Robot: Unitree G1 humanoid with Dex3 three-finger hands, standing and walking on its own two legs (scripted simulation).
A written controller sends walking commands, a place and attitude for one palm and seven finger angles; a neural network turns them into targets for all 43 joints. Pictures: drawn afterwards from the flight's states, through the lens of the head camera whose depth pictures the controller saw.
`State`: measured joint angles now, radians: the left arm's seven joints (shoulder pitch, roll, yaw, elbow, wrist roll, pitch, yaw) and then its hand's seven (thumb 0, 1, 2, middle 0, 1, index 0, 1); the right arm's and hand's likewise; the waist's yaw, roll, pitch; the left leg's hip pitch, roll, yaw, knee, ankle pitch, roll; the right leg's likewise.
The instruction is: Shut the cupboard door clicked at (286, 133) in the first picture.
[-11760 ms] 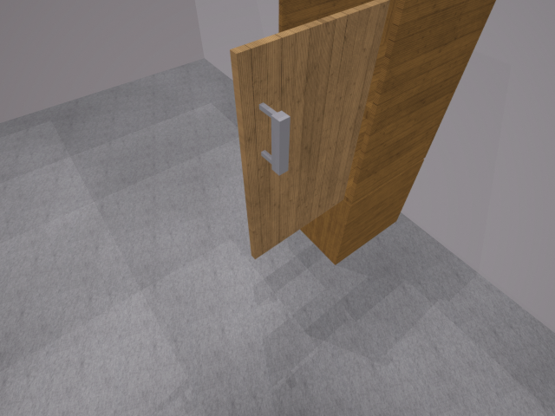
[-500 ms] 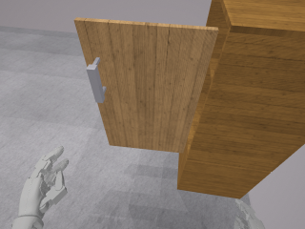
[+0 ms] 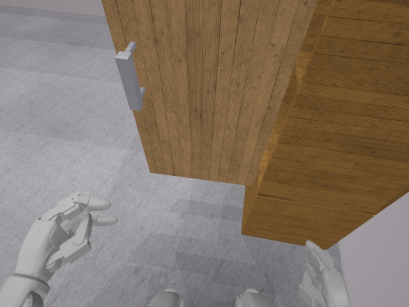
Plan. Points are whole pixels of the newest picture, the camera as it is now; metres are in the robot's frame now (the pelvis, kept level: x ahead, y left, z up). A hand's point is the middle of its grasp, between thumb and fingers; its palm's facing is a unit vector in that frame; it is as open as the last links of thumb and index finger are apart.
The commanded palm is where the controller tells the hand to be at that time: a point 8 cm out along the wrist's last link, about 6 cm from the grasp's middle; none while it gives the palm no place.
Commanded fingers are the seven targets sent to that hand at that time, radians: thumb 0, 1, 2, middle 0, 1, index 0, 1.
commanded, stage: raise the hand and make a fist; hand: left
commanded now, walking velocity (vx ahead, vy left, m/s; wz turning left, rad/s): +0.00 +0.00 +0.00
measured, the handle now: (134, 77) +0.53 +0.19 +0.15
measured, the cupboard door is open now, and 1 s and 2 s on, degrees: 92 92 92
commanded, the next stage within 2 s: bring the fist close to the handle in 1.20 s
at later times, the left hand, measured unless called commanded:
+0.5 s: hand (75, 215) +0.23 +0.22 +0.12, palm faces -0.04 -1.00 -0.06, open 3.1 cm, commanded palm +0.21 +0.27 +0.13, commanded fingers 0.00 0.90 0.90 -1.30 -1.50 -1.30 -1.50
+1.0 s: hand (89, 186) +0.27 +0.20 +0.15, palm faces -0.03 -1.00 -0.06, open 3.1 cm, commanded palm +0.23 +0.24 +0.16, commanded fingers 0.00 0.90 0.90 -1.30 -1.50 -1.30 -1.50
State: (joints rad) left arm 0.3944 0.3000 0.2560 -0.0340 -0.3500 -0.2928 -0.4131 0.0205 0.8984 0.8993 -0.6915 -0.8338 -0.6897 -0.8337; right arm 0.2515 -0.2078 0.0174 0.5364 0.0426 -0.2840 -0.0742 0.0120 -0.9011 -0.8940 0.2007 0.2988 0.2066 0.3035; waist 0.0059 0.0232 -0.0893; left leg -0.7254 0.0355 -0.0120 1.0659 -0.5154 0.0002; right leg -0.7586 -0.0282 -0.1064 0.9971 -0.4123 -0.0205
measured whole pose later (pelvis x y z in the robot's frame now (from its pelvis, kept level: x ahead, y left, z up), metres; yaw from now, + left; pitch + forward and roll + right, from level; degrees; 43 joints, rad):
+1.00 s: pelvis +0.03 +0.00 +0.05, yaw +0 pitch +2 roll -1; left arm 0.28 0.28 0.21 -0.11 -0.29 -0.09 -0.29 0.02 0.90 0.90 -1.30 -1.50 -1.30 -1.50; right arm 0.27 -0.25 0.05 0.58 0.05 -0.28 -0.08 0.01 -0.90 -0.89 0.20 0.30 0.21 0.30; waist 0.02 0.04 -0.06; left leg -0.33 0.01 0.01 0.70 -0.41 0.01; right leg -0.39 -0.03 -0.08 0.67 -0.32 0.00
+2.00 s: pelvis +0.04 +0.00 +0.05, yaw -1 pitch +4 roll +0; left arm -0.16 0.28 0.20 0.30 -0.24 -0.13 -0.24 0.02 0.90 0.90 -1.31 -1.50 -1.30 -1.50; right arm 0.25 -0.25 0.03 0.65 0.05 -0.22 -0.08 0.01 -0.90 -0.89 0.20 0.30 0.20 0.30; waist -0.01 0.03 -0.04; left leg -0.34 0.01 0.03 0.66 -0.38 0.00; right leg -0.41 -0.03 -0.07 0.66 -0.31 -0.01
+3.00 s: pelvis +0.03 +0.00 +0.05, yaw -1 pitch +5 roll +0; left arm -0.51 0.31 0.21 0.74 -0.19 -0.22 -0.25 0.02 0.90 0.90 -1.31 -1.50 -1.30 -1.50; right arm 0.25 -0.26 0.03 0.64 0.05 -0.10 -0.06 0.01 -0.90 -0.89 0.20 0.30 0.20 0.30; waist -0.04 0.02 -0.04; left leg -0.38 0.01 0.04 0.65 -0.37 0.01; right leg -0.46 -0.03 -0.06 0.65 -0.29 -0.01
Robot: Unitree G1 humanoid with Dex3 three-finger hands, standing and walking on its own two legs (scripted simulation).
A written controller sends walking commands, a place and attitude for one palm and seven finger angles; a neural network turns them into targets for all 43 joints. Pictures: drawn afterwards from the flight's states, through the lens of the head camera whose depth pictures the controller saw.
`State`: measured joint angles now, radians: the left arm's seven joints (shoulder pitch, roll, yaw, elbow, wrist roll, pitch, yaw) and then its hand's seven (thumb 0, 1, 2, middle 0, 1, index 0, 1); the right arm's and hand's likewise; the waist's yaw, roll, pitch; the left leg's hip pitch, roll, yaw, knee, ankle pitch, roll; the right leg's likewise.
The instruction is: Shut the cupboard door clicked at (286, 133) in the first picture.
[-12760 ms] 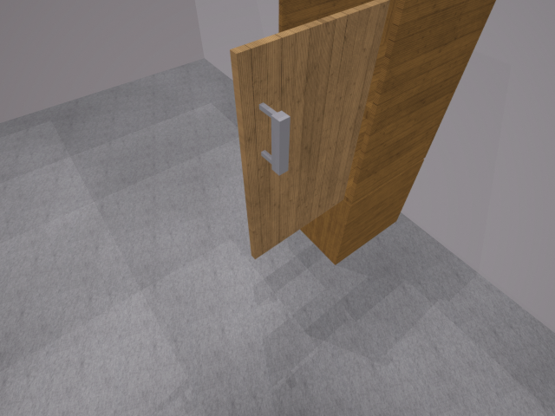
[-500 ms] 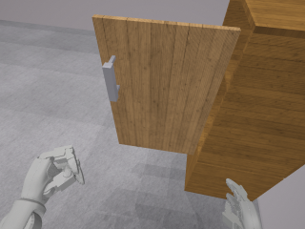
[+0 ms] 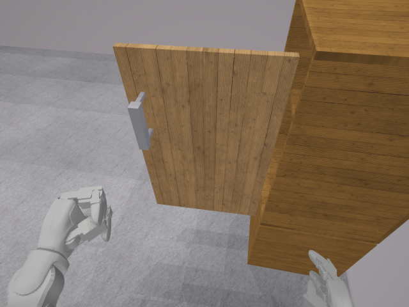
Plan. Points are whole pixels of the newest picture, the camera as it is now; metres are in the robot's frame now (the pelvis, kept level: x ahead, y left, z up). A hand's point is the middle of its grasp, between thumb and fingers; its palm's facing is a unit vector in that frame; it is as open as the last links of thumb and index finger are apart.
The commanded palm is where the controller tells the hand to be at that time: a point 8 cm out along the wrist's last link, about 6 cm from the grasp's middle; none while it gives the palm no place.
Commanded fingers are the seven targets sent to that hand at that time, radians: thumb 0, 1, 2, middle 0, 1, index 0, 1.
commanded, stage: raise the hand and make a fist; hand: left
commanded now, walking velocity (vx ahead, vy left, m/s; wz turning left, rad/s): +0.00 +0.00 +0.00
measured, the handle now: (143, 121) +0.49 +0.19 +0.10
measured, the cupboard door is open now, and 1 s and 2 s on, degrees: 92 92 92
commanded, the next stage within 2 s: bring the fist close to the handle in 0.20 s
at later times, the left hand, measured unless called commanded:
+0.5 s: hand (114, 210) +0.26 +0.18 +0.10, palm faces -0.03 -1.00 -0.08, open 3.1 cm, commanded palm +0.24 +0.23 +0.11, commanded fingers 0.00 0.90 0.90 -1.30 -1.50 -1.30 -1.50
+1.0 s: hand (129, 173) +0.33 +0.18 +0.10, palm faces -0.04 -1.00 -0.05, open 3.1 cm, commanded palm +0.31 +0.22 +0.11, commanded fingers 0.00 0.90 0.90 -1.30 -1.50 -1.30 -1.50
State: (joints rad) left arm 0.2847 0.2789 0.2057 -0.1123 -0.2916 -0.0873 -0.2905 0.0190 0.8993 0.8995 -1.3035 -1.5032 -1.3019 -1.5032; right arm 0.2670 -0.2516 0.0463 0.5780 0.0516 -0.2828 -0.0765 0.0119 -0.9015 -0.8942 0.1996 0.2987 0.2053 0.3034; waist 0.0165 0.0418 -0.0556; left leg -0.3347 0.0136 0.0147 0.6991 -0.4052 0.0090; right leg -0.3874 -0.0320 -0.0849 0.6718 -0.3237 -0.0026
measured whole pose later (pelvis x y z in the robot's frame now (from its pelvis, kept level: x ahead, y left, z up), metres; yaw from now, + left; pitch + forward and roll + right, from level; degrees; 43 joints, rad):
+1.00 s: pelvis +0.00 -0.01 +0.00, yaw -1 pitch +4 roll +0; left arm -0.16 0.28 0.20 0.30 -0.24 -0.13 -0.24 0.02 0.90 0.90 -1.31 -1.50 -1.30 -1.50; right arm 0.25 -0.25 0.03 0.65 0.05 -0.22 -0.08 0.01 -0.90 -0.89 0.20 0.30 0.20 0.30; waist -0.01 0.03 -0.04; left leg -0.34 0.01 0.03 0.66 -0.38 0.00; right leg -0.41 -0.03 -0.07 0.66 -0.31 -0.01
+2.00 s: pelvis -0.01 +0.00 +0.00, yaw -1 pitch +5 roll +0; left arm -0.51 0.31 0.21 0.74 -0.19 -0.22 -0.25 0.02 0.90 0.90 -1.31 -1.50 -1.30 -1.50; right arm 0.25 -0.26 0.03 0.64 0.05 -0.10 -0.06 0.01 -0.90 -0.89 0.20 0.30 0.20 0.30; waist -0.04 0.02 -0.04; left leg -0.38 0.01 0.04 0.65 -0.37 0.01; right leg -0.46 -0.03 -0.06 0.65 -0.29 -0.01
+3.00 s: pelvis -0.01 +0.01 -0.02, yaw -3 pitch +16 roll -1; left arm -1.11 0.52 0.29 1.28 -0.12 -0.25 -0.46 0.02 0.90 0.90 -1.30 -1.50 -1.30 -1.50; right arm 0.39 -0.29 0.04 0.67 0.01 -0.05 -0.06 0.00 -0.90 -0.89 0.20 0.30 0.21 0.30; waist -0.22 0.02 -0.05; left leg -0.69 0.03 0.05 0.82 -0.42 0.02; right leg -0.75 -0.02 -0.05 0.77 -0.30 0.00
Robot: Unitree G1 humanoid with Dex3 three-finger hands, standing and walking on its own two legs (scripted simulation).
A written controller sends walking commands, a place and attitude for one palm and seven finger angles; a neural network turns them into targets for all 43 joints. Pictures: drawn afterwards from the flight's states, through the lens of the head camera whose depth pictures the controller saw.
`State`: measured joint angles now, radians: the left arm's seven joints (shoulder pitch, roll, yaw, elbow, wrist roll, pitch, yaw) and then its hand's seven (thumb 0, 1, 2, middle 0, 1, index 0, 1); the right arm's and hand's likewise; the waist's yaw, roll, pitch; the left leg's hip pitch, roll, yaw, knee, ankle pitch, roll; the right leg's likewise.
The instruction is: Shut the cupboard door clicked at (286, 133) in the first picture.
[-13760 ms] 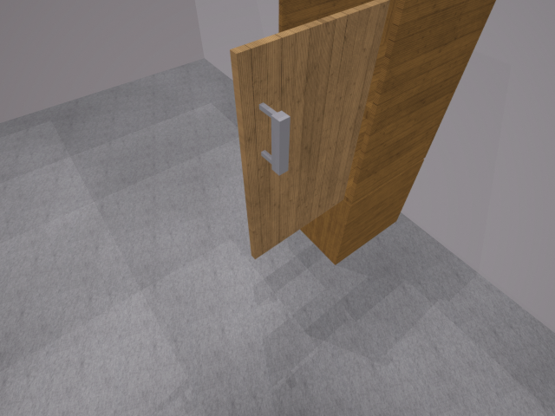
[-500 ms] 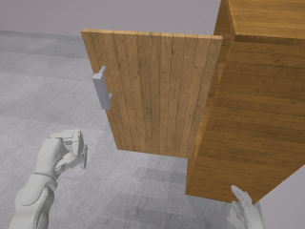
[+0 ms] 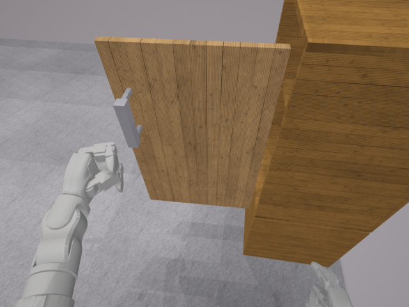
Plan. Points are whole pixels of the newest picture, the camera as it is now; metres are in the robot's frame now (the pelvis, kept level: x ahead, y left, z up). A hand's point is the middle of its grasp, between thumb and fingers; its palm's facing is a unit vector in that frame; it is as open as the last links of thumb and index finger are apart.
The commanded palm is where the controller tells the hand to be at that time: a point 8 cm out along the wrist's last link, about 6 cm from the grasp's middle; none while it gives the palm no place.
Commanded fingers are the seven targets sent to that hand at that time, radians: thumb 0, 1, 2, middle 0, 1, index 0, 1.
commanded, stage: bring the fist close to the handle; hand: left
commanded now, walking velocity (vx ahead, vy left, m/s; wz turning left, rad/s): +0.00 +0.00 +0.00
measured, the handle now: (131, 118) +0.49 +0.20 +0.10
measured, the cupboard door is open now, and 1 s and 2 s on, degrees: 92 92 78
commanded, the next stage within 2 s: push the door shut along its arc in 0.70 s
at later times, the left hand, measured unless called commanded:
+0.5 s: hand (132, 148) +0.39 +0.17 +0.11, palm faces -0.04 -1.00 -0.03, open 3.1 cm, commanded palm +0.36 +0.22 +0.10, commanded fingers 0.00 0.90 0.90 -1.30 -1.50 -1.30 -1.50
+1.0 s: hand (135, 147) +0.39 +0.16 +0.10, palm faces -0.07 -1.00 -0.04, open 3.1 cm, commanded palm +0.38 +0.22 +0.10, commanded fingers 0.00 0.90 0.90 -1.30 -1.50 -1.30 -1.50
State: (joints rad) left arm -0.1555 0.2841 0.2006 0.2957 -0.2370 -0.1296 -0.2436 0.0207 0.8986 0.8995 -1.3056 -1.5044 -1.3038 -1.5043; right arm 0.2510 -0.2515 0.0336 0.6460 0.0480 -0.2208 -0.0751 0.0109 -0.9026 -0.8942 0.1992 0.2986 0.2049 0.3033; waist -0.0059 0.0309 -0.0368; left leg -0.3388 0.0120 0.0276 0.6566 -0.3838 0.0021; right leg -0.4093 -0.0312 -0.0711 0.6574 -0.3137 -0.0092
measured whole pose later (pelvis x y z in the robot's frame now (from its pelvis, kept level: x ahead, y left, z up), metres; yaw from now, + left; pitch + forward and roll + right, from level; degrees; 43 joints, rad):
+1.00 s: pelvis -0.01 +0.00 +0.00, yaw -1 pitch +5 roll +0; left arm -0.51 0.31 0.21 0.74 -0.19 -0.22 -0.25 0.02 0.90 0.90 -1.31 -1.50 -1.30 -1.50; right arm 0.25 -0.26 0.03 0.64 0.05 -0.10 -0.06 0.01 -0.90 -0.89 0.20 0.30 0.20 0.30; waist -0.04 0.02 -0.04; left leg -0.38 0.01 0.04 0.65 -0.37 0.01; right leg -0.46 -0.03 -0.06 0.65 -0.29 -0.01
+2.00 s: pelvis -0.02 +0.01 -0.02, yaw -2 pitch +16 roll -1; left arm -1.11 0.52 0.29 1.28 -0.12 -0.25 -0.46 0.02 0.90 0.90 -1.30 -1.50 -1.30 -1.50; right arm 0.39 -0.29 0.04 0.67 0.01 -0.05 -0.06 0.00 -0.90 -0.89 0.20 0.30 0.21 0.30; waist -0.22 0.02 -0.05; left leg -0.69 0.03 0.05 0.82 -0.42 0.02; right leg -0.75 -0.02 -0.05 0.77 -0.30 0.00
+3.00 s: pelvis -0.01 +0.00 -0.04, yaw -2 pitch +26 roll -2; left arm -1.36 0.44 0.34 1.30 0.08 -0.23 0.11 0.02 0.92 0.93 -1.30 -1.50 -1.30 -1.50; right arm 0.51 -0.24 0.03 0.64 -0.10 -0.02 0.08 0.00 -0.91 -0.89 0.20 0.30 0.20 0.30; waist -0.28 0.07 -0.08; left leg -0.93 0.05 0.02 0.94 -0.46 0.01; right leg -0.98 0.00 -0.06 0.87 -0.34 -0.01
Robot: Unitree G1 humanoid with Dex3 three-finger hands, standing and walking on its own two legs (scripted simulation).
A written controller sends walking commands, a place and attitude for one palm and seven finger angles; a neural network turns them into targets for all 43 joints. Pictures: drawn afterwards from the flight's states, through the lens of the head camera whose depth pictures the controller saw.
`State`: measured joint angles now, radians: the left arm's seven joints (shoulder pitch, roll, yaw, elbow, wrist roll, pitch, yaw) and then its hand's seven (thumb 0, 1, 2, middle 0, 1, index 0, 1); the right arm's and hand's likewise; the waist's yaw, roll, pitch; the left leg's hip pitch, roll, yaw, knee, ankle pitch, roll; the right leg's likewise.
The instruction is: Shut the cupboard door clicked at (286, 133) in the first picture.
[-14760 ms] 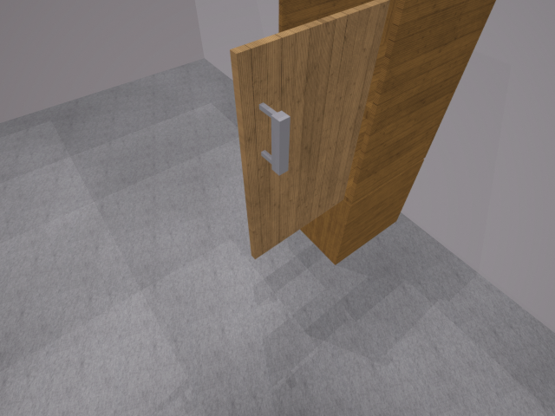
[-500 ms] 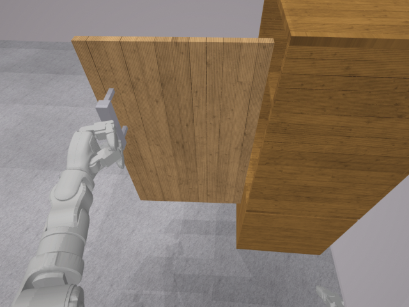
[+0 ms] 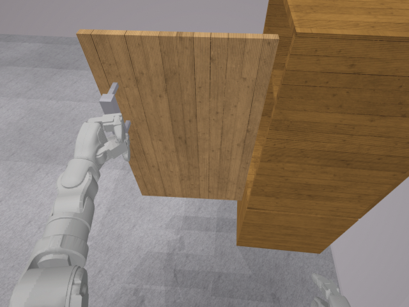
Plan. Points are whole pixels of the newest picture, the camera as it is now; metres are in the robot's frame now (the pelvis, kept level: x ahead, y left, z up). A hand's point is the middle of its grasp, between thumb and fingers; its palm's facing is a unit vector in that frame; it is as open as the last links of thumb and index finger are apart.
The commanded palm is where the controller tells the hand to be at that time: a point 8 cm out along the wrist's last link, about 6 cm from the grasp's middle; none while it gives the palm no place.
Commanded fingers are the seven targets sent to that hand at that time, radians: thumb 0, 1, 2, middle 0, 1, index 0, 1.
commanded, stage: push the door shut along its arc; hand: left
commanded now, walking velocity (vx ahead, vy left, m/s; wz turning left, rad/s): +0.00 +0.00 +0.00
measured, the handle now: (118, 114) +0.50 +0.20 +0.10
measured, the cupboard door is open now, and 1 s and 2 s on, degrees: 92 78 55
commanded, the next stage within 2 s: pull the fist back off the door in 1.68 s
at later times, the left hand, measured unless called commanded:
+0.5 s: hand (135, 122) +0.46 +0.16 +0.11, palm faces -0.20 -0.98 -0.02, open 3.2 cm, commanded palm +0.46 +0.20 +0.10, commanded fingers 0.00 0.90 0.90 -1.30 -1.50 -1.30 -1.50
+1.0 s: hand (160, 102) +0.52 +0.11 +0.11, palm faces -0.34 -0.94 +0.01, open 3.1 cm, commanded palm +0.52 +0.17 +0.10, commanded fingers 0.00 0.90 0.90 -1.30 -1.50 -1.30 -1.50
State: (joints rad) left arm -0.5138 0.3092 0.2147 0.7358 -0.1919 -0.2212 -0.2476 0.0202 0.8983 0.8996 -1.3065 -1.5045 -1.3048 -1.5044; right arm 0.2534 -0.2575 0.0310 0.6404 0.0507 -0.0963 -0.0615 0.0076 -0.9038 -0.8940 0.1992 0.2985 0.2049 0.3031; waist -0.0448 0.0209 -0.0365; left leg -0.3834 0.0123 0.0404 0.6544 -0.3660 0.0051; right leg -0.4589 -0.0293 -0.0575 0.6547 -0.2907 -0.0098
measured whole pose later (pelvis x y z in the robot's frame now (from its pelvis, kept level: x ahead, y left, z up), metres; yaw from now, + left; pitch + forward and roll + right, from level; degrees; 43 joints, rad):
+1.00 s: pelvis -0.01 +0.01 -0.02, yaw -1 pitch +16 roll -1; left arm -1.11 0.52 0.29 1.28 -0.12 -0.25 -0.46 0.02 0.90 0.90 -1.30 -1.50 -1.30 -1.50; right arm 0.39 -0.29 0.04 0.67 0.01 -0.05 -0.06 0.00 -0.90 -0.89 0.20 0.30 0.21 0.30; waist -0.22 0.02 -0.05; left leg -0.69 0.03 0.05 0.82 -0.42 0.02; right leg -0.75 -0.02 -0.05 0.77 -0.30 0.00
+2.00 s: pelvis +0.00 +0.00 -0.04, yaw -1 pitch +26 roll -2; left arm -1.36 0.44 0.34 1.30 0.08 -0.23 0.11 0.02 0.92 0.93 -1.30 -1.50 -1.30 -1.50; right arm 0.51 -0.24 0.03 0.64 -0.10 -0.02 0.08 0.00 -0.91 -0.89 0.20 0.30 0.20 0.30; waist -0.28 0.07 -0.08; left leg -0.93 0.05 0.02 0.94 -0.46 0.01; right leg -0.98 0.00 -0.06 0.87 -0.34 -0.01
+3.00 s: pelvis +0.00 +0.00 -0.01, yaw -3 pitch +11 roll +0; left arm -0.74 0.22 0.26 0.93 -0.09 -0.33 -0.03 0.02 0.90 0.90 -1.30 -1.50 -1.30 -1.50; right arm 0.42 -0.25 -0.01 0.64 0.01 0.01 0.01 0.00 -0.91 -0.89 0.20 0.30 0.20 0.30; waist -0.11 0.05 -0.09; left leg -0.51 0.03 0.08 0.71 -0.39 0.01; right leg -0.61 0.00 0.00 0.70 -0.29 -0.01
